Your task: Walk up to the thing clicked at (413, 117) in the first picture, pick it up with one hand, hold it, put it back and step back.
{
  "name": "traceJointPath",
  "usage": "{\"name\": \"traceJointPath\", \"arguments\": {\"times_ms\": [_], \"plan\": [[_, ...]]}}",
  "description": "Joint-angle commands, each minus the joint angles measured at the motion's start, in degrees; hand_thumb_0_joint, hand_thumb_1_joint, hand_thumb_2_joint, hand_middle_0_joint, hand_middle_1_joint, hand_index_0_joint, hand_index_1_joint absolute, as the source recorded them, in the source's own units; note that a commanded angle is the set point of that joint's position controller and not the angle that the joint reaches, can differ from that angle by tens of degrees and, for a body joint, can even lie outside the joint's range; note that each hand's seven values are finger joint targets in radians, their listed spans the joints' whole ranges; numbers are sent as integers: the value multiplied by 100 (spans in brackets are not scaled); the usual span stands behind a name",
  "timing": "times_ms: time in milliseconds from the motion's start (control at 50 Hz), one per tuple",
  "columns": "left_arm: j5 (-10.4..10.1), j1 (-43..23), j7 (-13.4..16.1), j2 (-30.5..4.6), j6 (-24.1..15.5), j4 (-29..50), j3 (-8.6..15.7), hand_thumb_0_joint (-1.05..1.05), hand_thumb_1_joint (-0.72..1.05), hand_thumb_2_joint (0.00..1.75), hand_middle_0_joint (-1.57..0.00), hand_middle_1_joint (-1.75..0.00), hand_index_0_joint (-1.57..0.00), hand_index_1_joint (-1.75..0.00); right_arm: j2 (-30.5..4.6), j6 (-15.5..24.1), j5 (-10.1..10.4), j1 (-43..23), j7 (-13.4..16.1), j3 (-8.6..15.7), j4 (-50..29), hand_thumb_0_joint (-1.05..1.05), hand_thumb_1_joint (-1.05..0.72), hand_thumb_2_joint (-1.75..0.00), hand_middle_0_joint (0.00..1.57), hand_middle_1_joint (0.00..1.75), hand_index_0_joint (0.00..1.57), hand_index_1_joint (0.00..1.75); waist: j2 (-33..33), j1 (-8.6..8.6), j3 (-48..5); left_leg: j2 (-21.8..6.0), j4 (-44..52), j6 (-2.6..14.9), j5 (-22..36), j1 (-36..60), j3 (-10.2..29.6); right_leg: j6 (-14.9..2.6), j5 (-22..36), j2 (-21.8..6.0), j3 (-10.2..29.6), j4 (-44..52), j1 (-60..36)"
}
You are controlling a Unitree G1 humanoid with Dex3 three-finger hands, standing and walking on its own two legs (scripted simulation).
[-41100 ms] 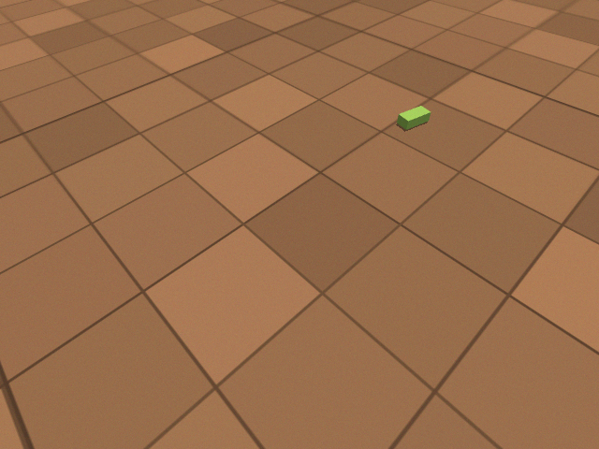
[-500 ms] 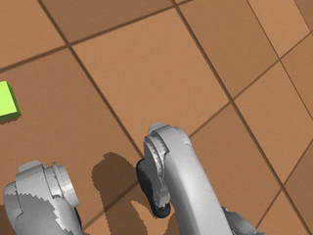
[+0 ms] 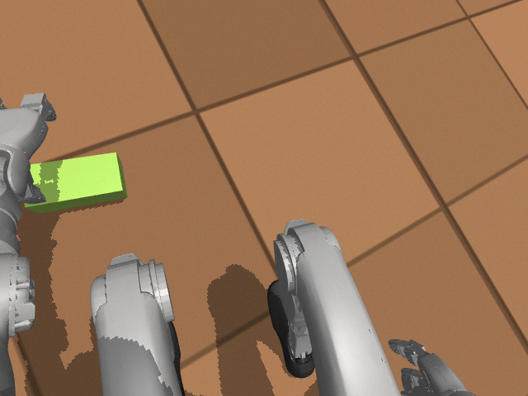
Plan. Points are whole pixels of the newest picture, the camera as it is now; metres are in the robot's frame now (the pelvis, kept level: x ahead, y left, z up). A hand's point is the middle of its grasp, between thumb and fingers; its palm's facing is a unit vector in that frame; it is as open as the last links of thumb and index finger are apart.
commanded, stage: withdraw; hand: left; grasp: from above
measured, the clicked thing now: (77, 182) +0.51 +0.28 -0.33
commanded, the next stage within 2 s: home in 0.14 s
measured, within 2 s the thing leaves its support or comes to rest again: neither
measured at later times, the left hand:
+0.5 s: hand (24, 153) +0.50 +0.30 -0.14, palm faces -0.30 -0.14 -0.94, open 12.4 cm
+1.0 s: hand out of the picture +0.31 +0.24 +0.07, palm faces -0.11 -0.81 -0.58, open 7.5 cm
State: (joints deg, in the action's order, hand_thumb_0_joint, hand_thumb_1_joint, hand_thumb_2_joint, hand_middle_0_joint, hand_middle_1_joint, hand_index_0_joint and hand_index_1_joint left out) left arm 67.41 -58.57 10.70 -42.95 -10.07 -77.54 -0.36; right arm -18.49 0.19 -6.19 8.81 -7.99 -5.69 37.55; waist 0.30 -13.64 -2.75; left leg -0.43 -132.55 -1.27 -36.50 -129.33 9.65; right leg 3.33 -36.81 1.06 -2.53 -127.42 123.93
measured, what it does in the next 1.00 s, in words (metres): rises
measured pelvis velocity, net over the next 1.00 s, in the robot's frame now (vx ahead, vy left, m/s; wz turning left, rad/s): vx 0.02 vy -0.01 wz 0.09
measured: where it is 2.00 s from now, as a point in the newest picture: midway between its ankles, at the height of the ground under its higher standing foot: (234, 364)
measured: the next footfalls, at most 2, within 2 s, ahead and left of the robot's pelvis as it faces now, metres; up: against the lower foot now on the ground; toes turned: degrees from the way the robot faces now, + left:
none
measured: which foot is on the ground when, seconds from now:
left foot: down 0.00-1.00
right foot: down 0.00-1.00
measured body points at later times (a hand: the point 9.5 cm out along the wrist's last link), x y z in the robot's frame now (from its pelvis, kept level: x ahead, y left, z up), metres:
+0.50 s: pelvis +0.01 +0.00 -0.01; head +0.25 +0.06 +0.37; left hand +0.51 +0.30 -0.09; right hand +0.05 -0.25 -0.12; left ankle +0.09 +0.13 -0.32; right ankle +0.11 -0.14 -0.32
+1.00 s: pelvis +0.02 -0.01 +0.17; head +0.17 +0.03 +0.59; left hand +0.31 +0.29 +0.11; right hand +0.25 -0.24 +0.07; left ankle +0.09 +0.13 -0.32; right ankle +0.11 -0.14 -0.32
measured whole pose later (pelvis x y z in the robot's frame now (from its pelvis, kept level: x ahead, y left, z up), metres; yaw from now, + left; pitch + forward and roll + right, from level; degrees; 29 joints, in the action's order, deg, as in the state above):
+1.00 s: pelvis +0.02 -0.01 +0.17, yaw +5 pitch +29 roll -4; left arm 18.5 -8.5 2.9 -21.4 12.0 -19.7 1.8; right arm -15.1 1.7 1.2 3.6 -0.7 1.3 32.3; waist 1.8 -2.6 -10.9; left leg -1.7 -101.8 -1.6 -35.1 -95.9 5.7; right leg 2.2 -35.6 -0.7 -1.6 -99.0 92.4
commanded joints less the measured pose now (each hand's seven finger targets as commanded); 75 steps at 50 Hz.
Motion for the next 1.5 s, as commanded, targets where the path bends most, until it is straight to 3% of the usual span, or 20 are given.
{"name": "traceJointPath", "arguments": {"times_ms": [0,140,200,260,340,400,460,520,540,580,620,640,700,820,920,960,1060,1160,1320,1480], "plan": [[231,-1943,598,-1339,-249,154,171,0,-51,99,-9,-100,-9,-100,-1241,44,-83,1067,134,220,-42,0,-90,-90,20,30,20,30,1345,-346,-3083,81,1128,277,261,2146,-630,-548,559,232,-621,1097,-1440],[565,-2645,1309,-1938,-523,296,518,0,-50,98,-8,-100,-9,-99,-1370,233,-306,1216,176,196,98,0,-90,-90,20,30,20,30,1977,-431,-3679,45,846,200,372,2638,-596,-524,640,224,-701,803,-1279],[579,-2221,1561,-1964,-374,398,684,0,-41,89,-16,-92,-17,-91,-1383,343,-358,1267,153,283,129,0,-88,-89,20,30,20,30,2322,-335,-3805,27,889,153,474,2909,-629,-551,785,199,-743,671,-1177],[391,-2122,1659,-1963,-74,1156,865,0,-43,91,-14,-94,-15,-93,-1410,362,-304,1241,113,470,111,0,-89,-89,20,30,20,30,2923,-69,-4770,15,1112,92,750,3564,-638,-609,1042,163,-766,545,-1225],[99,-1761,1511,-1733,416,1358,835,0,-11,90,-24,-62,-22,-64,-1359,310,-163,1422,46,633,212,0,-89,-90,20,30,20,30,2641,-1,-4921,13,1222,160,992,3519,-718,-594,1322,177,-694,785,-1469],[-332,-1209,1172,-1414,746,1683,820,0,2,89,-23,-57,-21,-58,-1248,248,-17,1546,0,741,223,0,-89,-90,20,30,20,30,2350,217,-5152,13,1401,221,1305,3640,-784,-558,1561,189,-602,1062,-2017],[-972,-508,688,-917,991,2152,757,0,26,84,-21,-44,-20,-45,-1183,134,182,1517,-19,922,141,0,-89,-90,20,30,20,30,2017,413,-5177,23,1841,225,1301,3827,-683,-548,1482,167,-553,1347,-2235],[-1686,219,111,-399,1144,2921,594,0,50,81,-19,-35,-19,-35,-1061,32,362,1389,24,999,-68,0,-90,-90,20,30,20,30,1371,408,-4657,25,2176,299,1011,3551,-616,-505,1313,155,-484,1820,-2575],[-1901,506,-37,-605,1167,3232,816,0,58,85,-20,-35,-19,-35,-1070,10,396,1254,45,1036,-217,0,-90,-90,20,30,20,30,1158,522,-4674,23,2274,319,922,3536,-592,-499,1243,159,-444,1927,-2771],[-2338,1202,-381,-10,1227,3583,567,0,74,86,-20,-31,-19,-32,-980,-41,446,1062,87,1028,-371,0,-90,-90,20,30,20,30,818,486,-4128,31,2445,338,755,3314,-590,-502,1125,137,-390,2217,-2877],[-2738,1596,-567,2,1235,4255,674,0,90,90,-20,-30,-20,-30,-934,-52,513,902,152,1061,-572,0,-90,-90,20,30,20,30,605,619,-4130,15,2721,352,546,3431,-563,-494,938,118,-319,2482,-3129],[-2940,1657,-641,212,1224,4652,548,0,90,90,-20,-30,-20,-30,-846,-50,533,849,195,1069,-560,0,-90,-90,20,30,20,30,668,656,-4010,0,2863,337,426,3590,-578,-503,829,106,-278,2643,-3125],[-3344,1977,-708,273,1279,5397,704,0,90,90,-20,-30,-20,-30,-750,-17,606,606,302,1084,-738,0,-90,-90,20,30,20,30,762,777,-4101,-40,3251,313,344,4132,-556,-496,781,76,-199,2952,-3402],[-4065,3031,-649,861,1540,6321,635,0,90,90,-20,-30,-20,-30,-653,165,710,274,572,1090,-921,0,-90,-90,20,30,20,30,885,881,-3944,-70,4098,233,238,5155,-512,-488,657,4,-129,3602,-3925],[-4922,3948,-619,1147,2004,6996,643,0,90,90,-20,-30,-20,-30,-567,363,777,-53,833,1027,-1075,0,-90,-90,20,30,20,30,645,927,-3656,-64,4748,241,94,5759,-512,-448,496,-15,-35,4349,-4660],[-5268,4301,-646,1390,2188,7229,487,0,90,90,-20,-30,-20,-30,-506,447,793,-142,939,988,-1144,0,-90,-90,20,30,20,30,660,825,-3459,-56,4997,241,62,5976,-515,-433,460,-26,12,4641,-4871],[-6067,5094,-560,1471,2528,7895,646,0,90,90,-20,-30,-20,-30,-324,666,819,-249,1162,853,-1342,0,-90,-90,20,30,20,30,491,889,-3161,-29,5613,272,54,6520,-589,-413,393,-35,141,5464,-5839],[-6502,5911,-515,1858,2827,8162,646,0,90,90,-20,-30,-20,-30,-196,850,849,-38,1397,715,-1338,0,-90,-90,20,30,20,30,572,923,-2666,-77,6443,200,301,7396,-396,-412,661,-55,94,6040,-6375],[-7036,7260,-548,2296,3259,8801,699,0,90,90,-20,-30,-20,-30,-57,1141,821,360,1772,577,-1429,0,-90,-90,20,30,20,30,550,981,-2229,-54,7335,144,1824,8595,-549,-381,1910,-27,-10,7024,-7825],[-7109,8464,-672,2501,3466,9527,605,0,90,90,-20,-30,-20,-30,12,1368,758,519,1935,585,-1653,0,-90,-90,20,30,20,30,460,1057,-1570,-20,8071,152,2296,9292,-641,-350,2289,21,-138,7845,-8614]]}}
